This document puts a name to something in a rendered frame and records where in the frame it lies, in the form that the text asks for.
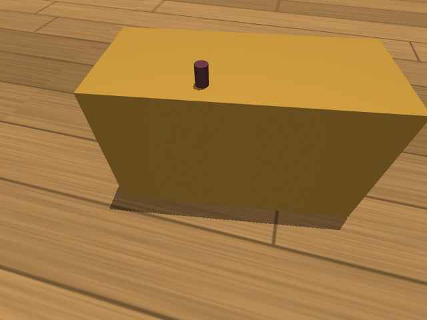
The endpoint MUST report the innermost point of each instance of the can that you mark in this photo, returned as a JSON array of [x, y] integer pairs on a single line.
[[201, 70]]

